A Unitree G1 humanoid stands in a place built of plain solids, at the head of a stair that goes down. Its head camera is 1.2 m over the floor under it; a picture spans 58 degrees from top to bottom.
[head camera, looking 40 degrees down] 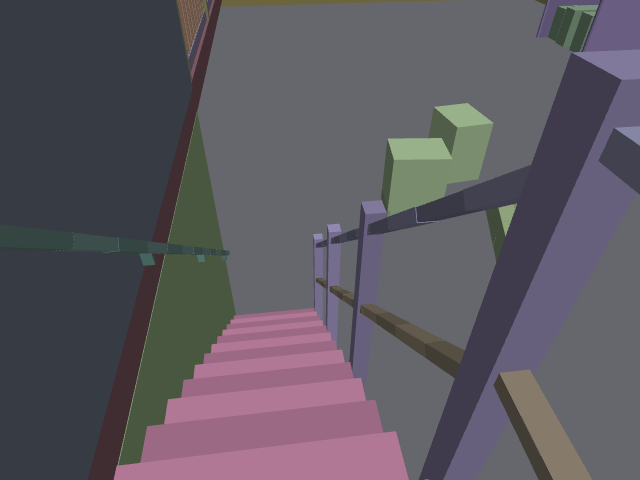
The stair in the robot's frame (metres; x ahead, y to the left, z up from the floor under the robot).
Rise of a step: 0.21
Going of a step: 0.23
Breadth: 0.90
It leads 7 degrees to the left of straight ahead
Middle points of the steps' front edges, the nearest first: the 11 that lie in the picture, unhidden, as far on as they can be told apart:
0.64 0.19 -0.21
0.87 0.22 -0.42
1.10 0.25 -0.63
1.34 0.28 -0.84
1.57 0.31 -1.05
1.80 0.34 -1.26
2.03 0.37 -1.47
2.27 0.39 -1.69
2.50 0.42 -1.90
2.73 0.45 -2.11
2.96 0.48 -2.32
